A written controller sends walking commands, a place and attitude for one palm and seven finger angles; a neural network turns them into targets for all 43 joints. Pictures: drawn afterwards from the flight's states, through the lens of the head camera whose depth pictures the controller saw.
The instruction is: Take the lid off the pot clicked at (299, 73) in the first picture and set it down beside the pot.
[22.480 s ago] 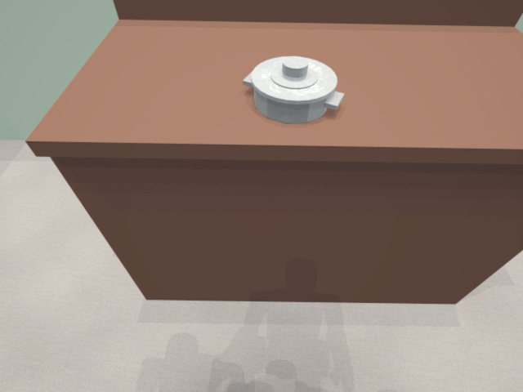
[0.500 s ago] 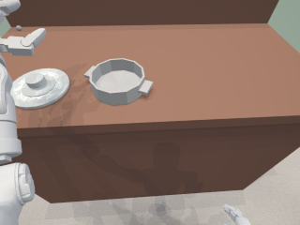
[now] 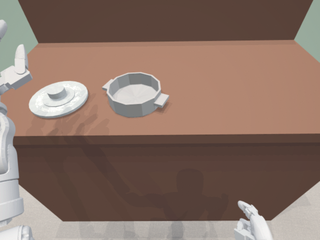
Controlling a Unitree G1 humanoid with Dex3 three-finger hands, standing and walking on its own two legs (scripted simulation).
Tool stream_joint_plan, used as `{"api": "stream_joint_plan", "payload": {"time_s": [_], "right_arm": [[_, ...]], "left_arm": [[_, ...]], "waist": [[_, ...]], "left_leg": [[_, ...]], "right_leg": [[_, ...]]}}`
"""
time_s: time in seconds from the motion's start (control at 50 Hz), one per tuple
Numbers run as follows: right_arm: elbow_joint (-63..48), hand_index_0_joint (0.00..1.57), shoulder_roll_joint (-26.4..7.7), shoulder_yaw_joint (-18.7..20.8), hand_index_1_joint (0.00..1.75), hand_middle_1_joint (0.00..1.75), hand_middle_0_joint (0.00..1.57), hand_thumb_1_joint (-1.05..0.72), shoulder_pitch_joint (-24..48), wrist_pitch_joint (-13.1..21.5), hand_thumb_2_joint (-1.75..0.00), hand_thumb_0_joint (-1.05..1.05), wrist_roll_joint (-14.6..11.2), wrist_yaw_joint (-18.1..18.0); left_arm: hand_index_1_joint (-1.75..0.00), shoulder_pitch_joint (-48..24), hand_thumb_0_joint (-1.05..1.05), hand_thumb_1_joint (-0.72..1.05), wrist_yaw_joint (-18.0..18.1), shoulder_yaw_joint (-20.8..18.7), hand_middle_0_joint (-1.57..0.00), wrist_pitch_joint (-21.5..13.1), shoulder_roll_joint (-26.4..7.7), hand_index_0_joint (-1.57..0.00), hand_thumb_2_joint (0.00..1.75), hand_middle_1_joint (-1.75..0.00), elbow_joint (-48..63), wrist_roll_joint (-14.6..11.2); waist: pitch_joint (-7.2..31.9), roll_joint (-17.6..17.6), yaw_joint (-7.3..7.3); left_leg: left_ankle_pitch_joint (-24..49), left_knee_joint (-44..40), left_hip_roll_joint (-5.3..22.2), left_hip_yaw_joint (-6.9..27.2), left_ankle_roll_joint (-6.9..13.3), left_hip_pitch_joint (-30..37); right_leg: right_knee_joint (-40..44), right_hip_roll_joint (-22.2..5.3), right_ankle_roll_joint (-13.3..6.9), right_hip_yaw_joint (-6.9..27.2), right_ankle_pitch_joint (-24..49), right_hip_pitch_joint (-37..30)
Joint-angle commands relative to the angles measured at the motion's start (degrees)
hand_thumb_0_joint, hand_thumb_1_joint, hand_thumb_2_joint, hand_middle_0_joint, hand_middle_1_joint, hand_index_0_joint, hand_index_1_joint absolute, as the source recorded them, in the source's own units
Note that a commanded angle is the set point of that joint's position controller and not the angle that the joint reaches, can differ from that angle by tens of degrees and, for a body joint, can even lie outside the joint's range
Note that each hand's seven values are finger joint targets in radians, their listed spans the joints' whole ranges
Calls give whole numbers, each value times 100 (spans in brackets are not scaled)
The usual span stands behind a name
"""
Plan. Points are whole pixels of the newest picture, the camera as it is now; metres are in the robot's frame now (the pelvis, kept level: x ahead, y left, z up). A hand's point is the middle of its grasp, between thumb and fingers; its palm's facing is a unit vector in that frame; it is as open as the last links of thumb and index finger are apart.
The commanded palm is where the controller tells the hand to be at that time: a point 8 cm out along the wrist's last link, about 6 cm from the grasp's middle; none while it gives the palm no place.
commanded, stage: draw the hand back to the body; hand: left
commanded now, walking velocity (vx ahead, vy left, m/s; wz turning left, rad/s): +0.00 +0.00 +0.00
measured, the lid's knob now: (56, 91) +0.49 +0.38 +0.10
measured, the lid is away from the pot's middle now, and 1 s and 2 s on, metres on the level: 0.25 0.25 0.25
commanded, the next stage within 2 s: step back with the hand held close in 0.96 s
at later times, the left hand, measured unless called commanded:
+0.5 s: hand out of the picture +0.21 +0.26 +0.30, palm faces +0.51 -0.84 -0.20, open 7.4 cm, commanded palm +0.16 +0.29 +0.29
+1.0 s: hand out of the picture +0.14 +0.26 +0.29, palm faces +0.54 -0.80 -0.26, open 7.4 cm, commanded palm +0.09 +0.30 +0.29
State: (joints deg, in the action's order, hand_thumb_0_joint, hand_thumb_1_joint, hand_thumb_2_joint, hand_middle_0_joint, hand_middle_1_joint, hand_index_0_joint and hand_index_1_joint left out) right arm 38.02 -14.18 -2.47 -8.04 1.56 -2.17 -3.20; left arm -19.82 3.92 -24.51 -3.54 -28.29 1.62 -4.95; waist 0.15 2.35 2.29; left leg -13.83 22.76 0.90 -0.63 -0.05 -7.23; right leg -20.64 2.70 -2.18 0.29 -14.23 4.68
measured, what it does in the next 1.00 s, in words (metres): stands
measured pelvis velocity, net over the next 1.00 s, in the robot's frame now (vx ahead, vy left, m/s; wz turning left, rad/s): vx -0.03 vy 0.02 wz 0.02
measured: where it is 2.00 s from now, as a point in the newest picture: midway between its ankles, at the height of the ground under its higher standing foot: outside the picture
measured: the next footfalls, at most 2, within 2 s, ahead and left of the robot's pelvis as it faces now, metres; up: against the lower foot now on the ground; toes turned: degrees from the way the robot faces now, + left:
none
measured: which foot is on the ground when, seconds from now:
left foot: down 0.00-1.00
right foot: down 0.00-1.00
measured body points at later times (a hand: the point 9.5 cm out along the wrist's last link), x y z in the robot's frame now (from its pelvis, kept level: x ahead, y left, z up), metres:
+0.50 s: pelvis -0.02 +0.01 +0.00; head -0.05 -0.01 +0.45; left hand +0.18 +0.30 +0.31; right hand +0.17 -0.21 -0.08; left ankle -0.02 +0.12 -0.74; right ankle -0.03 -0.10 -0.74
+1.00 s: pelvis -0.03 +0.02 +0.00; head -0.07 +0.00 +0.45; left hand +0.10 +0.30 +0.30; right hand +0.17 -0.18 -0.07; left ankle -0.02 +0.12 -0.74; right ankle -0.03 -0.10 -0.74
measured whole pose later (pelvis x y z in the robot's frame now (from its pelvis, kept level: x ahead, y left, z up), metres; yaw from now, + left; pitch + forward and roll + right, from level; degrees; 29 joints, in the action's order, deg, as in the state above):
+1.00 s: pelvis -0.03 +0.02 +0.00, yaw +1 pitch -7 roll -1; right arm 40.5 -11.3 -2.2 -8.3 7.4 0.2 -3.4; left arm 13.0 4.3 -26.7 -8.8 -22.0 35.9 -7.1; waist -1.4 2.8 4.9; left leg -11.6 22.8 0.1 -0.1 1.0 -4.2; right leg -18.3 1.9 -1.1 -0.4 -11.1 0.3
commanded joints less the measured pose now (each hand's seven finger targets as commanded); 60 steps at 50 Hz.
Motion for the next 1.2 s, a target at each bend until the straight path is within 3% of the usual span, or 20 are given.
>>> {"api": "stream_joint_plan", "payload": {"time_s": [0.0,0.08,0.12,0.22,0.24,0.3,0.38,0.4,0.54,0.7,0.78,0.82,0.9,0.92,1.02,1.04,1.06,1.08,1.14,1.18], "right_arm": [[-764,20,-635,245,30,30,20,-90,614,290,-90,0,53,-40],[-768,20,-563,217,30,30,20,-90,732,342,-90,0,81,-51],[-799,20,-538,224,30,30,20,-90,808,385,-90,0,87,-50],[-727,20,-505,224,30,30,20,-90,857,451,-90,0,122,-73],[-745,20,-487,220,30,30,20,-90,885,480,-90,0,118,-69],[-773,20,-452,219,30,30,20,-90,939,591,-90,0,113,-73],[-702,20,-444,239,30,30,20,-90,920,635,-90,0,161,-80],[-710,20,-429,238,30,30,20,-90,935,647,-90,0,146,-78],[-724,20,-400,272,30,30,20,-90,957,786,-90,0,204,-51],[-745,20,-353,284,30,30,20,-90,928,863,-90,0,229,-8],[-731,20,-336,296,30,30,20,-90,888,864,-90,0,257,-21],[-701,20,-340,293,30,30,20,-90,903,890,-90,0,253,-44],[-704,20,-313,262,30,30,20,-90,923,904,-90,0,235,-57],[-669,20,-319,272,30,30,20,-90,907,902,-90,0,253,-81],[-684,20,-313,269,30,30,20,-90,910,915,-90,0,284,-53],[-683,20,-306,270,30,30,20,-90,920,906,-90,0,276,-49],[-1039,20,-557,280,30,30,20,-90,822,782,-90,0,152,-12],[-893,20,-495,329,30,30,20,-90,744,697,-90,0,200,-15],[-991,20,-541,416,30,30,20,-90,583,510,-90,0,113,70],[-1087,20,-590,480,30,30,20,-90,463,370,-90,0,70,83]], "left_arm": [[-33,-1496,0,80,47,-521,-23,-323,-1467,-23,90,-33,1361,-51],[-30,-1230,0,90,42,-500,-20,-328,-1321,-20,90,-30,1674,-90],[-30,-1187,0,90,45,-506,-20,-400,-1290,-20,90,-30,2139,-106],[-30,-512,0,90,62,-669,-20,-422,-1200,-20,90,-30,2165,-179],[-30,-583,0,90,48,-507,-20,-456,-1047,-20,90,-30,2405,-161],[-30,-392,0,90,68,-423,-20,-552,-903,-20,90,-30,2813,-154],[-30,216,0,90,102,-671,-20,-595,-920,-20,90,-30,2864,-193],[-30,372,0,90,90,-686,-20,-600,-897,-20,90,-30,2853,-208],[-30,1135,0,90,77,-704,-20,-747,-750,-20,90,-30,3689,-213],[-30,2112,0,90,44,-653,-20,-803,-540,-20,90,-30,4301,-209],[-30,2571,0,90,59,-790,-20,-798,-548,-20,90,-30,4420,-236],[-30,2328,0,90,93,-825,-20,-812,-635,-20,90,-30,4488,-216],[-30,2209,0,90,92,-592,-20,-792,-399,-20,90,-30,4417,-199],[-30,2324,0,90,109,-710,-20,-770,-478,-20,90,-30,4191,-225],[-30,2448,0,90,112,-770,-20,-793,-540,-20,90,-30,4489,-206],[-30,2415,0,90,116,-732,-20,-778,-513,-20,90,-30,4513,-208],[-30,1441,0,90,259,-1602,-20,-1053,-1595,-20,90,-30,5031,-28],[-30,1890,0,90,274,-1286,-20,-1114,-1117,-20,90,-30,4453,-14],[-30,2482,0,90,228,-899,-20,-1094,-713,-20,90,-30,4150,50],[-30,2839,0,90,225,-913,-20,-1049,-744,-20,90,-30,4222,56]], "waist": [[1182,81,6],[1051,41,32],[1144,315,41],[840,-48,79],[872,196,60],[866,422,68],[734,66,124],[586,128,121],[653,235,164],[439,308,170],[309,79,196],[266,201,157],[24,285,119],[-14,181,140],[263,291,202],[225,243,197],[-102,160,-15],[-83,-253,-80],[196,-217,-193],[524,-124,-208]], "left_leg": [[1914,18,0,-248,310,759],[1654,-79,-2,-226,296,720],[1571,-94,-2,-226,293,849],[1386,-148,13,-212,303,720],[1315,-180,11,-213,285,764],[1215,-207,22,-179,271,880],[1110,-278,29,-139,254,710],[1062,-272,38,-149,268,709],[1033,-284,49,-115,244,734],[974,-274,66,-79,231,719],[832,-299,86,-35,213,616],[743,-287,77,-38,216,625],[499,-357,80,29,215,625],[407,-393,93,47,214,582],[610,-373,80,67,197,603],[628,-373,93,83,197,599],[206,-81,120,231,306,142],[184,170,70,323,312,63],[672,405,186,328,295,185],[1175,319,337,366,304,170]], "right_leg": [[201,-187,69,-118,2241,-55],[289,-186,69,-123,1922,-23],[332,-199,54,-100,1774,-5],[431,-191,68,-101,1595,26],[446,-207,59,-100,1480,46],[470,-179,39,-115,1258,117],[492,-171,39,-136,1151,45],[536,-176,40,-127,1106,117],[550,-200,32,-113,1046,45],[597,-214,27,-125,962,145],[637,-221,21,-123,788,177],[683,-228,20,-108,696,255],[759,-215,9,-114,391,382],[776,-225,8,-117,294,384],[683,-239,-12,-108,539,173],[685,-236,-12,-101,550,184],[918,-517,17,739,836,827],[977,-695,-9,833,862,867],[790,-907,-48,808,1434,957],[485,-874,18,585,1796,750]]}}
